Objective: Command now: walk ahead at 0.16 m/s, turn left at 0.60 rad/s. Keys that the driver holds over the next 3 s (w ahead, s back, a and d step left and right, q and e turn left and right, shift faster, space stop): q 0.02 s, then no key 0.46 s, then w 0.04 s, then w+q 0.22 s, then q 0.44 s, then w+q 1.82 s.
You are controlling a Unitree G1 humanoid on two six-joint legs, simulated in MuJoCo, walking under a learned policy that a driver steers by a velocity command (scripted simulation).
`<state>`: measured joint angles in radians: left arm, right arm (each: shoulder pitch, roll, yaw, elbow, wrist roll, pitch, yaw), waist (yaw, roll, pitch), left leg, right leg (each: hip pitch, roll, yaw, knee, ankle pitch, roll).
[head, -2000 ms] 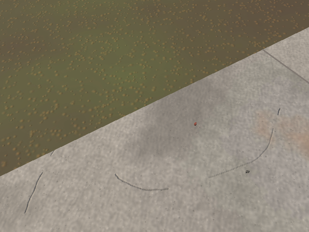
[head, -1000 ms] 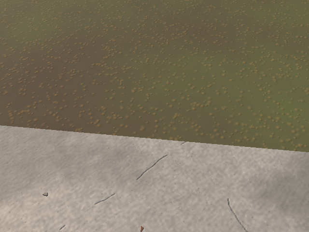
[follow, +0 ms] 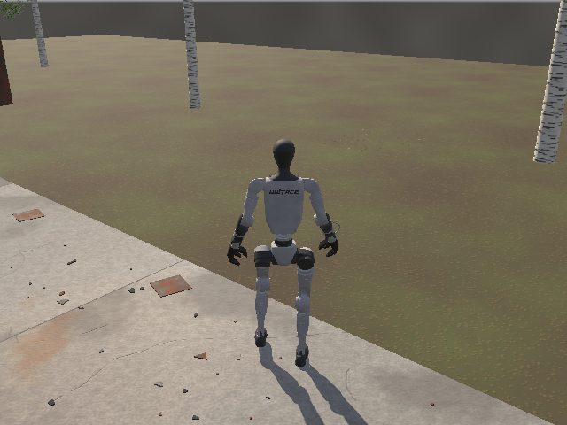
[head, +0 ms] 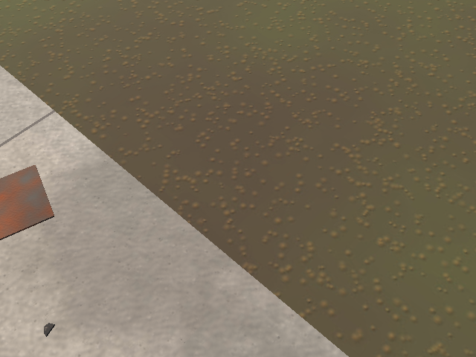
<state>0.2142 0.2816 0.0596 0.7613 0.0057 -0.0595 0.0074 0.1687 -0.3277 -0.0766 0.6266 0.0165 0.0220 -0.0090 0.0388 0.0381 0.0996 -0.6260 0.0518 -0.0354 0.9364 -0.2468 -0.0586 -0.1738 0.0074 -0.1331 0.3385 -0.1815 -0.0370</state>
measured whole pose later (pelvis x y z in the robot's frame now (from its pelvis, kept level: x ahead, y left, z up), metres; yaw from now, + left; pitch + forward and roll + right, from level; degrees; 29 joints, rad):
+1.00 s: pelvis +0.19 +0.09 +0.00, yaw +18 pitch +2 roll -1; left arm 0.17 0.32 0.06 0.78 0.01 -0.04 0.02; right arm 0.24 -0.28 -0.07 0.71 0.01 -0.02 0.00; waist 0.00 -0.04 0.04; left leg -0.28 -0.06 -0.03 0.46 -0.21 0.07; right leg -0.51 -0.04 0.01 1.10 -0.42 0.05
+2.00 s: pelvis +0.44 +0.35 +0.00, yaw +54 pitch +2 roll -1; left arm 0.17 0.32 0.05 0.69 0.01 -0.10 0.00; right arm 0.30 -0.28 -0.06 0.67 0.01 -0.05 0.02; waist -0.02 -0.04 0.05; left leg -0.24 -0.09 -0.05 0.40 -0.18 0.09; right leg -0.60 -0.10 0.04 1.07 -0.26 0.03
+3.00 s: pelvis +0.64 +0.85 +0.00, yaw +90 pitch +1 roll +0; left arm 0.16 0.32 0.05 0.70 0.01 -0.10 0.00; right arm 0.28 -0.29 -0.07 0.67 0.01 -0.04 0.02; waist -0.02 -0.03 0.07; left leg -0.26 -0.11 -0.04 0.42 -0.16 0.10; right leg -0.55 -0.09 0.06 1.09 -0.31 0.03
